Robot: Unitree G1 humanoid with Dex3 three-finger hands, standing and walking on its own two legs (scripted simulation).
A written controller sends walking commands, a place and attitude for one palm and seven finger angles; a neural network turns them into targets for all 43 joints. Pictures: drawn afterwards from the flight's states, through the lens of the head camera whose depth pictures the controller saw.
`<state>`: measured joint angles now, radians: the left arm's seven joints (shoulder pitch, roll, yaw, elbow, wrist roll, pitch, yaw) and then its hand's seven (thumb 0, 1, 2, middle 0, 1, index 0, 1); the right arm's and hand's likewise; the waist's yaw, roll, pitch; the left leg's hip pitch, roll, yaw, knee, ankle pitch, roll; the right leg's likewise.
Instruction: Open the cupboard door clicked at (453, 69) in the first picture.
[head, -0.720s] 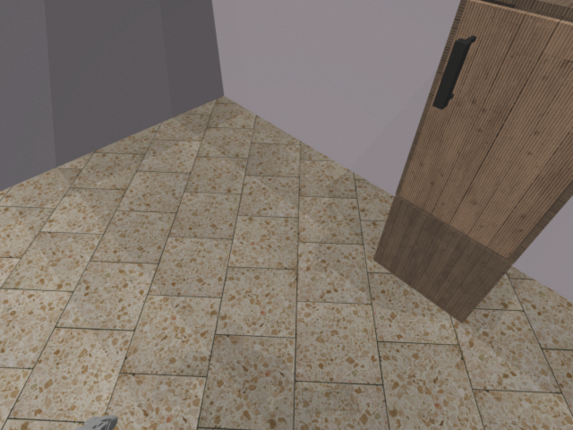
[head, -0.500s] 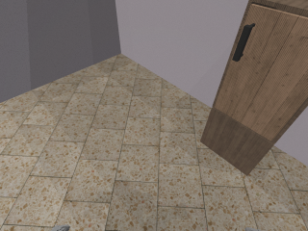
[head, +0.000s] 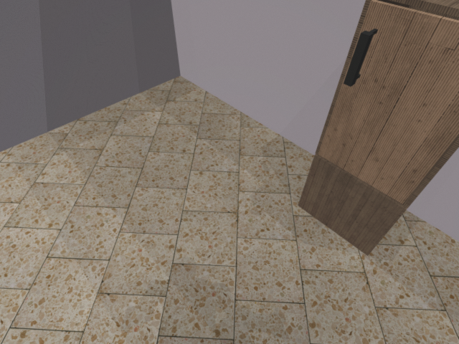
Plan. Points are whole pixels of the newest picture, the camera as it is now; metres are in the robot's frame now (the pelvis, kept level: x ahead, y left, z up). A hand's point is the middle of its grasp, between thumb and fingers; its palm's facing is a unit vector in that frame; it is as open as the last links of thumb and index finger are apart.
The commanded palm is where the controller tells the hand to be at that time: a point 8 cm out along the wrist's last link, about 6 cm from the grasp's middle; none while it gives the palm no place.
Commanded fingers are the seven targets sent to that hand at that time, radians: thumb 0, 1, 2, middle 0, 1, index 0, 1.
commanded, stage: stand and wait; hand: left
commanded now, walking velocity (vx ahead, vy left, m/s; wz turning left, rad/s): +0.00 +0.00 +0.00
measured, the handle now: (361, 57) +0.89 -0.35 +0.10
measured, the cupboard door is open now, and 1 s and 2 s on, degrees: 0 0 0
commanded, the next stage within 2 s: look at it before walking up in 0.12 s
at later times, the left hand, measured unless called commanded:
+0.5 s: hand out of the picture +0.08 +0.24 -0.15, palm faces -0.03 -0.94 -0.34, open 7.4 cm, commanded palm none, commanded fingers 0.00 0.90 0.90 -0.20 -0.30 -0.20 -0.30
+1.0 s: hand out of the picture +0.08 +0.24 -0.16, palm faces +0.02 -0.94 -0.34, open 7.4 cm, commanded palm none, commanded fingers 0.00 0.90 0.90 -0.20 -0.30 -0.20 -0.30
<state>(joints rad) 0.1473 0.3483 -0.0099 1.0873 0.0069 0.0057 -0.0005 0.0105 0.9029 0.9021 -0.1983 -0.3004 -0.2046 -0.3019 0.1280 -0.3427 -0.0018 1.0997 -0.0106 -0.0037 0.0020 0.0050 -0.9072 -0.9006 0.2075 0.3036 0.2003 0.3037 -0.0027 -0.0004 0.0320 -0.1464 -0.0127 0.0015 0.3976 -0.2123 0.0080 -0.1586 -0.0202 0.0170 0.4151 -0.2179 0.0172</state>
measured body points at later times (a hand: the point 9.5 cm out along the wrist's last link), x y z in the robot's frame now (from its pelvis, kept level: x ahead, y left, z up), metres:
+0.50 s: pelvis +0.00 -0.01 +0.00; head +0.00 -0.01 +0.45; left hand +0.08 +0.29 -0.13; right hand +0.08 -0.30 -0.13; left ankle +0.00 +0.11 -0.74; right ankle +0.01 -0.13 -0.74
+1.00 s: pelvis +0.01 -0.01 +0.00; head +0.02 -0.01 +0.45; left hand +0.08 +0.28 -0.13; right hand +0.09 -0.29 -0.14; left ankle +0.00 +0.12 -0.74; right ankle +0.01 -0.13 -0.74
